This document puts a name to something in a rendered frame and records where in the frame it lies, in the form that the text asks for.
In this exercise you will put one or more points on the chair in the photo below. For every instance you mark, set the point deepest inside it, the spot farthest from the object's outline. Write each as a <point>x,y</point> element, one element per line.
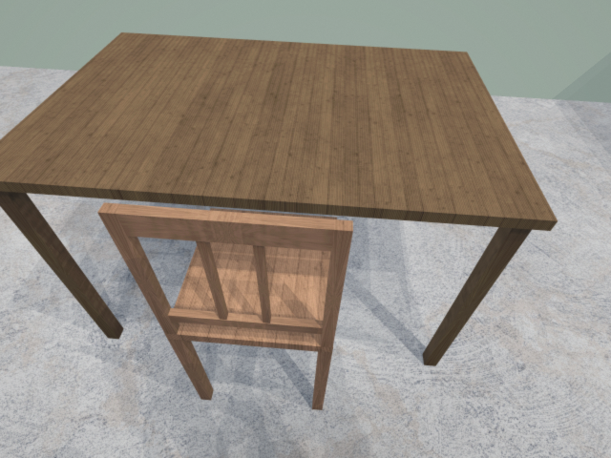
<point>256,278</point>

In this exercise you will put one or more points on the table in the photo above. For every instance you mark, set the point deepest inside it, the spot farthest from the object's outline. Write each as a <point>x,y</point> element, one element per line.
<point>355,131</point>

